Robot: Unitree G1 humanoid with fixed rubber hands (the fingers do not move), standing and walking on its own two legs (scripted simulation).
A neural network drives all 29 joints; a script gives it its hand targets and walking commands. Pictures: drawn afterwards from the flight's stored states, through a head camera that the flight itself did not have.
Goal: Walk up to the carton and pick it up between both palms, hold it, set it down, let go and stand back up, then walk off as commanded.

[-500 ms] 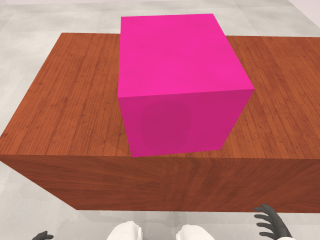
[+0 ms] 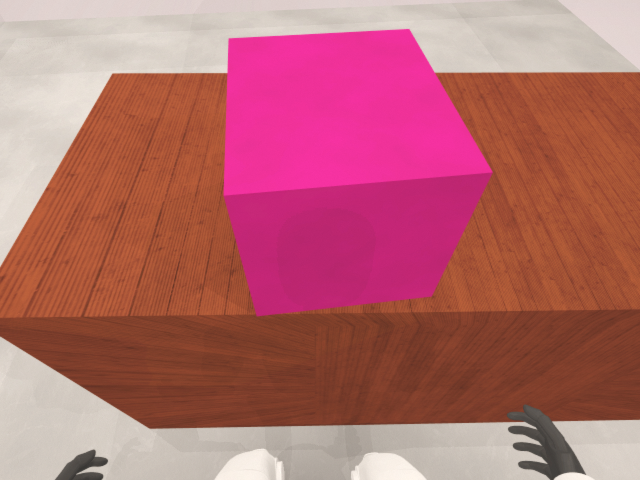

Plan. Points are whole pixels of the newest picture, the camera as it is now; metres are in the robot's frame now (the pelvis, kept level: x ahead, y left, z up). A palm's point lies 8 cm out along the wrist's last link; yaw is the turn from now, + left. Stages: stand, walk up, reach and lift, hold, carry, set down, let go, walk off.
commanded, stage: walk up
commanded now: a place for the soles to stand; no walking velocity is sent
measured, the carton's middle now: (333, 171) +0.48 -0.02 +0.10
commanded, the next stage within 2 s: reach and lift in 1.14 s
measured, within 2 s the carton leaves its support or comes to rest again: neither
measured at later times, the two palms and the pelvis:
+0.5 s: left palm out of the picture +0.11 +0.30 -0.06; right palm (571, 475) +0.13 -0.30 -0.08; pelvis +0.00 -0.01 +0.00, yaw -1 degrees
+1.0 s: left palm out of the picture +0.11 +0.30 -0.06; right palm out of the picture +0.13 -0.30 -0.07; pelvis -0.01 -0.01 +0.00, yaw -1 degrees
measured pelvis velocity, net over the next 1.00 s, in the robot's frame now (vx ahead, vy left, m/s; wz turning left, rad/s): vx -0.01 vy -0.01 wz -0.02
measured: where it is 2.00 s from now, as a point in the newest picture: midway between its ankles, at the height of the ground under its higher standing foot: outside the picture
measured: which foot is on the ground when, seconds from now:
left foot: down 0.00-1.00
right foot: down 0.00-1.00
